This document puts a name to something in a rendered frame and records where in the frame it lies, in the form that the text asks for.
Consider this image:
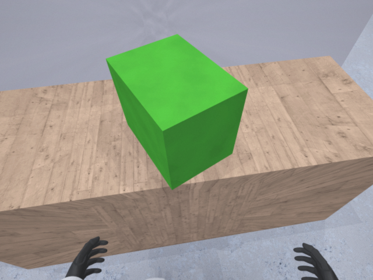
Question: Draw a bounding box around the right robot hand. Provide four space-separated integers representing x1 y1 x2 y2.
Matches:
293 243 338 280

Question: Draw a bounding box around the left robot hand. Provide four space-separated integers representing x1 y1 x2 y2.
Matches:
66 236 108 280

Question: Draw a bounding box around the carton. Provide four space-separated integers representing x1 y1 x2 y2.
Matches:
106 34 248 190

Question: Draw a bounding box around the pedestal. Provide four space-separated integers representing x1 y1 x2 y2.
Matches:
0 56 373 270

